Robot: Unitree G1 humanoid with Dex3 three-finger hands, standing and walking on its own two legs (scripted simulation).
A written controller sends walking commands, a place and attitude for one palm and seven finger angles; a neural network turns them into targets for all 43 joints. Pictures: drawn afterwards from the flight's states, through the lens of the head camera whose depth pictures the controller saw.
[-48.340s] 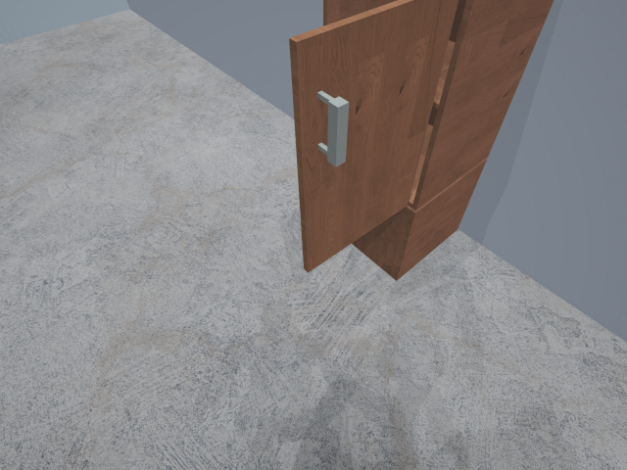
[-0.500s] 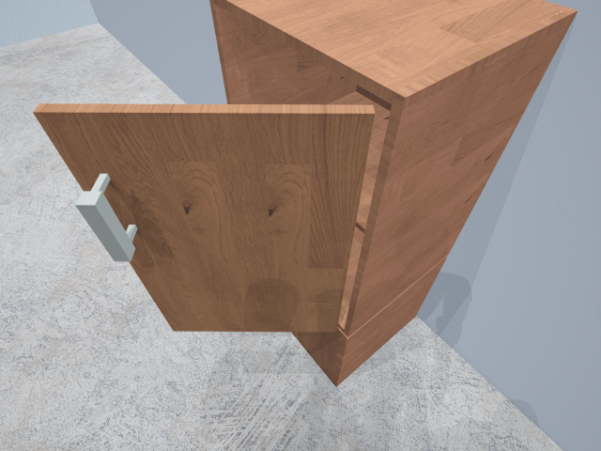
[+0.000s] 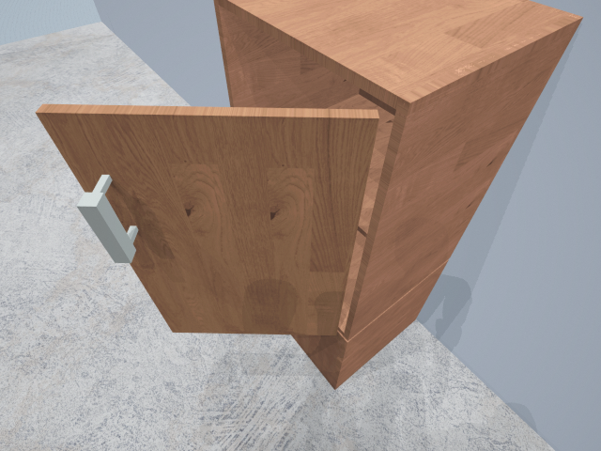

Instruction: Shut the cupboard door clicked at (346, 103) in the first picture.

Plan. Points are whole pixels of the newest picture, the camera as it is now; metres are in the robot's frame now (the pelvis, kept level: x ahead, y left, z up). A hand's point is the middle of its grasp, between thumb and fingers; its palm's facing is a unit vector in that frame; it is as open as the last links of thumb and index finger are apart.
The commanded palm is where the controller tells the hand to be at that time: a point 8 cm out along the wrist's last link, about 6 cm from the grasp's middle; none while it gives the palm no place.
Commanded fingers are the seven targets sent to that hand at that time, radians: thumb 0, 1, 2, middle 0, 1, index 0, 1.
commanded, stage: look again from close up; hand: left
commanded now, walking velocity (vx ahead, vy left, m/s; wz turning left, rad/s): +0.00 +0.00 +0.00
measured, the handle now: (114, 219) +0.38 +0.29 +0.09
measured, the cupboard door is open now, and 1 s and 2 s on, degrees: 51 51 51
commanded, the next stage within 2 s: raise the hand and make a fist in 0.10 s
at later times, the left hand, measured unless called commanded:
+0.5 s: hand (176, 409) +0.17 +0.17 +0.00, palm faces +0.04 -1.00 +0.03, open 6.7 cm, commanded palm +0.10 +0.23 -0.04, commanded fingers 0.00 0.90 0.90 -0.47 -0.60 -0.47 -0.60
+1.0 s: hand (136, 435) +0.14 +0.20 +0.00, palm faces +0.05 -1.00 -0.04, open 4.3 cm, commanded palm +0.11 +0.25 +0.01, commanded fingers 0.00 0.90 0.90 -0.93 -1.10 -0.93 -1.10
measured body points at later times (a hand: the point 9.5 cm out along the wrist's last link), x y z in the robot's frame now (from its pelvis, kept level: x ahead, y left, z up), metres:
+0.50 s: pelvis -0.05 +0.01 -0.05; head -0.03 +0.01 +0.40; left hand +0.16 +0.22 +0.00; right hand +0.14 -0.25 -0.11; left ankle -0.03 +0.12 -0.74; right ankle -0.01 -0.08 -0.74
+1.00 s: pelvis -0.06 +0.03 -0.07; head -0.03 +0.03 +0.38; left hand +0.13 +0.26 +0.01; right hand +0.11 -0.17 -0.15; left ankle -0.03 +0.12 -0.74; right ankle -0.01 -0.08 -0.74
